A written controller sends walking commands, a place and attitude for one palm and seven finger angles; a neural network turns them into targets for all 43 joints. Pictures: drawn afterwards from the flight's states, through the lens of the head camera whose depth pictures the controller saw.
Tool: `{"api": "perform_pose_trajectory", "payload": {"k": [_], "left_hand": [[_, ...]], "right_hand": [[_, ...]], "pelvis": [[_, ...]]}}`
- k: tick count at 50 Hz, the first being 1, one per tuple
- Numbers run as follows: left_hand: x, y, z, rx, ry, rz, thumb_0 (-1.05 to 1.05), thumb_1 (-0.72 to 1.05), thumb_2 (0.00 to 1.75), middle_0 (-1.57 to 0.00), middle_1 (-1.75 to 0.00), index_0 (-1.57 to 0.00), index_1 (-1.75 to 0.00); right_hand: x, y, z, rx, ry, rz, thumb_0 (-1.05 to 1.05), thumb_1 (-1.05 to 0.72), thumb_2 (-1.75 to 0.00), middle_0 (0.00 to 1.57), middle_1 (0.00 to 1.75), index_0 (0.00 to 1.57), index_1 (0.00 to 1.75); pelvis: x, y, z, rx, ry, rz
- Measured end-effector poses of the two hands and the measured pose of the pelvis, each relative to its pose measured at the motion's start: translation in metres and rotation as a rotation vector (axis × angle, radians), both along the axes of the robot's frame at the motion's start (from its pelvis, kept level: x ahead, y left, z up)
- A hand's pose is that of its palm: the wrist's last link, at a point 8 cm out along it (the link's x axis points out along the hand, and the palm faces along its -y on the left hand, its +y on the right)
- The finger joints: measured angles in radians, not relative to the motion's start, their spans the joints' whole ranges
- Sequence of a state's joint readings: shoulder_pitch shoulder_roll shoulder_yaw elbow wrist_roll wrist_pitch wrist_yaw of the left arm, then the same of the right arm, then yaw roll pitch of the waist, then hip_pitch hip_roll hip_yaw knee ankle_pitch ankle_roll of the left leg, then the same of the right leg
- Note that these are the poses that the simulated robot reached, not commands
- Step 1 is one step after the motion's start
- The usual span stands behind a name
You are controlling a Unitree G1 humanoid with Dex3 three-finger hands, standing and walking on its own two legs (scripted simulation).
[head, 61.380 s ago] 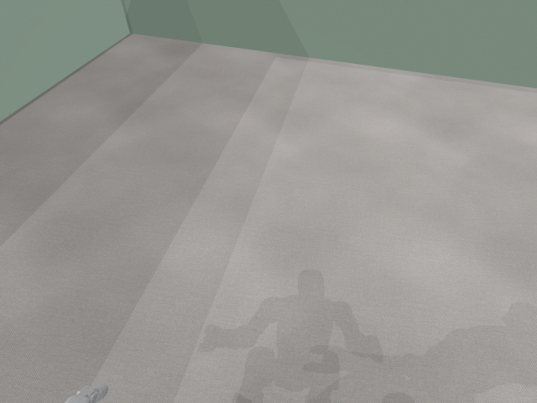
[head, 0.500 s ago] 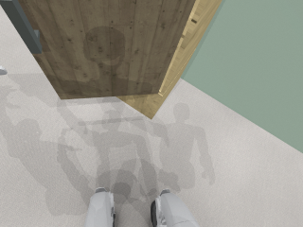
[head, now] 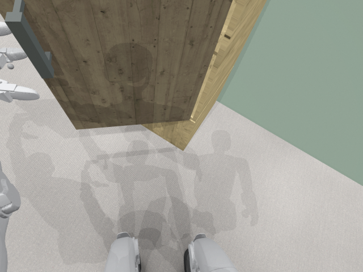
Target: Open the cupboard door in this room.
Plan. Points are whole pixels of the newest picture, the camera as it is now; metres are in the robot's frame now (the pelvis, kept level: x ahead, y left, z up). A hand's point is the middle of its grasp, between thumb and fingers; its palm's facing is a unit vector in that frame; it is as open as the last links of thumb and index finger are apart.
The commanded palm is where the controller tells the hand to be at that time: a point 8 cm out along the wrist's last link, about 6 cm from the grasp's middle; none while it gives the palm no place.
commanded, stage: slide the fingers in behind the handle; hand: left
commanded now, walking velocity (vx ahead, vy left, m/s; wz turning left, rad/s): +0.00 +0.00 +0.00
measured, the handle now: (34, 41) +0.56 +0.25 +0.10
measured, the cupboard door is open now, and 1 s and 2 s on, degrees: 41 41 41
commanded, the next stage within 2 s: close the thumb around the handle in 1.18 s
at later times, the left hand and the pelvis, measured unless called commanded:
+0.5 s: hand (33, 65) +0.50 +0.25 +0.09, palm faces +0.08 -1.00 +0.00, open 14.0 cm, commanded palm +0.48 +0.29 +0.09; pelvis +0.00 -0.01 +0.00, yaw +0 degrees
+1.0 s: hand (43, 67) +0.50 +0.23 +0.09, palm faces +0.10 -0.99 -0.02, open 14.0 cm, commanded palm +0.48 +0.27 +0.09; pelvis +0.00 -0.01 +0.00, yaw +1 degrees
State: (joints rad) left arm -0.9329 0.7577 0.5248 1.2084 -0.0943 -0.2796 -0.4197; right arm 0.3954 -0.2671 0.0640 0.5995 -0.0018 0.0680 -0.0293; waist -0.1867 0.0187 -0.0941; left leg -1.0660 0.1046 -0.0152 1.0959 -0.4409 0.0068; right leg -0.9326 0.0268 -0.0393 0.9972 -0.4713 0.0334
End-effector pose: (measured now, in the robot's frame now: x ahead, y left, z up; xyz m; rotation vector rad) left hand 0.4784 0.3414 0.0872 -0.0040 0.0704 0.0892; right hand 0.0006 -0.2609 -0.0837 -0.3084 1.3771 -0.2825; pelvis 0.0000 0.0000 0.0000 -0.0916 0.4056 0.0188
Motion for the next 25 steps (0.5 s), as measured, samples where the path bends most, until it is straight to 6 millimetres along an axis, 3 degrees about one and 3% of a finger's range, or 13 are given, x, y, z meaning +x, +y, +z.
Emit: {"api": "perform_pose_trajectory", "payload": {"k": [9, 25], "left_hand": [[-0.001, -0.008, 0.0, 0.005, -0.036, 0.008, -0.01, -0.5, 0.3, -0.3, -1.2, -0.29, -1.2], [0.0, -0.039, 0.004, 0.002, -0.039, -0.005, -0.01, -0.5, 0.3, -0.3, -1.2, -0.3, -1.2]], "right_hand": [[0.004, -0.006, 0.0, -0.007, 0.002, 0.006, 0.0, -0.9, -0.9, 0.2, 0.3, 0.2, 0.3], [0.007, -0.008, -0.001, 0.021, -0.025, -0.004, 0.0, -0.9, -0.9, 0.2, 0.3, 0.2, 0.3]], "pelvis": [[0.001, -0.003, 0.0, 0.003, -0.005, 0.004], [0.004, -0.007, 0.004, 0.015, -0.025, 0.002]]}}
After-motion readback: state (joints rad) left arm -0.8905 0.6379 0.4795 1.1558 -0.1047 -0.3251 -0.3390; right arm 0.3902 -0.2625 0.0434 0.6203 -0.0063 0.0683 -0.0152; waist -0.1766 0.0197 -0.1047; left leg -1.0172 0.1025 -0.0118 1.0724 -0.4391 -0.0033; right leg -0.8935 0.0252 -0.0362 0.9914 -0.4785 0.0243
